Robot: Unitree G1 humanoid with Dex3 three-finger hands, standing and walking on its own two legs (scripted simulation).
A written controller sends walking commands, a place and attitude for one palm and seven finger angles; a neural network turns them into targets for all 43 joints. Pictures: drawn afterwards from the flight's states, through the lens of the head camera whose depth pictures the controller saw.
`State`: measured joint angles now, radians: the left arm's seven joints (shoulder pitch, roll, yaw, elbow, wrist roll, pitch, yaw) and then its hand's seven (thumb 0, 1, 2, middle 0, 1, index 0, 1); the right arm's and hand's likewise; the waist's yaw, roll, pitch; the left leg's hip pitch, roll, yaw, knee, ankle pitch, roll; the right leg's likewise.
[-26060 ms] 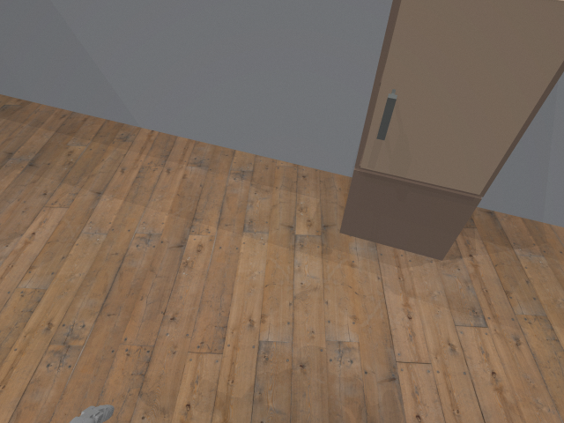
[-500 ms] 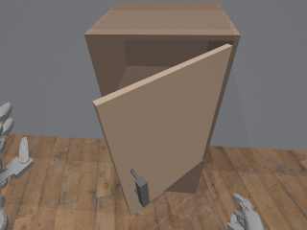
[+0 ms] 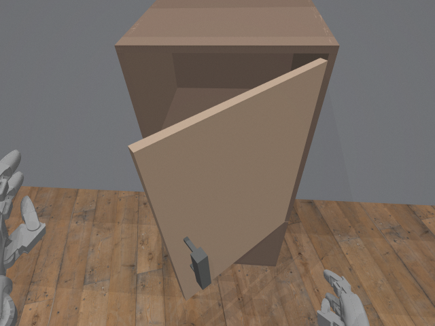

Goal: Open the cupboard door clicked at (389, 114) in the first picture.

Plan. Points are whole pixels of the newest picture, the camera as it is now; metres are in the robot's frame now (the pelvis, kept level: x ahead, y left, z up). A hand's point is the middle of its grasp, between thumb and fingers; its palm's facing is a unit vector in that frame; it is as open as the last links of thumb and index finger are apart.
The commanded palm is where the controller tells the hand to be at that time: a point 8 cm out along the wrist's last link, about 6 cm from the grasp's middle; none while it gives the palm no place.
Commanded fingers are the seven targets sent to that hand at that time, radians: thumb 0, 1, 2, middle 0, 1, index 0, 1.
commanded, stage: step back with the hand held close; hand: left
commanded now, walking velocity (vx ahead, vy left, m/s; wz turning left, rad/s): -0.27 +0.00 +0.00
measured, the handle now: (196, 262) +0.28 +0.09 -0.10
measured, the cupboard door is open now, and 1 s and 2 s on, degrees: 43 43 43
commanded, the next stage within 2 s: stop stepping back and stand still in 0.96 s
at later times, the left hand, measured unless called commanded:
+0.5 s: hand (6, 274) +0.13 +0.28 +0.16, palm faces +0.42 -0.76 -0.50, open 7.4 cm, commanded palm +0.07 +0.32 +0.18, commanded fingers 0.00 0.90 0.90 -0.20 -0.30 -0.20 -0.30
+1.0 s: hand out of the picture +0.01 +0.30 +0.18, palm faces +0.54 -0.70 -0.46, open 7.4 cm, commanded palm -0.07 +0.32 +0.18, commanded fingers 0.00 0.90 0.90 -0.20 -0.30 -0.20 -0.30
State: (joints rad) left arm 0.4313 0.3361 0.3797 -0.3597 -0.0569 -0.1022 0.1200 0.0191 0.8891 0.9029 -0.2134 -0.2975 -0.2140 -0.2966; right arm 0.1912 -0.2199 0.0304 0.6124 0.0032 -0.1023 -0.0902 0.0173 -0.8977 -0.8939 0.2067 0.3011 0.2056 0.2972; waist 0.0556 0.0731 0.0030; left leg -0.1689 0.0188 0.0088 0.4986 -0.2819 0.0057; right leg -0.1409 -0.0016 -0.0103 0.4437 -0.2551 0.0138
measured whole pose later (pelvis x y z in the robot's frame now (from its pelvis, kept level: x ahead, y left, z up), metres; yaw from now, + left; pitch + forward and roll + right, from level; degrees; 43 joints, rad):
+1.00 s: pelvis -0.19 +0.00 -0.02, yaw +5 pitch -1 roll -4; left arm 0.46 0.45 0.49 -0.52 -0.03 -0.22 0.18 0.02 0.89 0.90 -0.22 -0.30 -0.22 -0.30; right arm 0.20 -0.17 -0.03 0.64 -0.01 -0.11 -0.05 0.02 -0.90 -0.89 0.21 0.30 0.21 0.30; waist -0.01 0.04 0.07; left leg -0.50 0.08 0.04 0.58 -0.08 0.05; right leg -0.48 0.10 0.02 1.20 -0.45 0.03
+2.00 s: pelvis -0.30 -0.03 -0.01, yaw -1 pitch +1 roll +1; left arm 0.37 0.36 0.23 -0.05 0.03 -0.13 0.07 0.01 0.90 0.90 -0.21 -0.30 -0.21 -0.30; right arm 0.19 -0.30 -0.04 0.74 -0.02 -0.10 -0.01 0.02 -0.90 -0.89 0.20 0.30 0.20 0.30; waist 0.02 0.06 -0.01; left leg -0.27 0.01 0.05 0.54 -0.29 0.00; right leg -0.31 -0.02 -0.10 0.57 -0.28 -0.04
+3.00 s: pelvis -0.30 +0.00 +0.00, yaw -3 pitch -2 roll +0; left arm 0.24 0.15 0.00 1.15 0.01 0.00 0.03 0.02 0.93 0.90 -0.20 -0.30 -0.21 -0.29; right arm 0.30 -0.13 0.00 1.15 -0.02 -0.01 -0.03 0.01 -0.90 -0.89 0.20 0.30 0.20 0.30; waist 0.00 0.00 0.03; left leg -0.15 -0.02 0.08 0.39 -0.22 0.04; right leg -0.19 -0.04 -0.06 0.42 -0.19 0.01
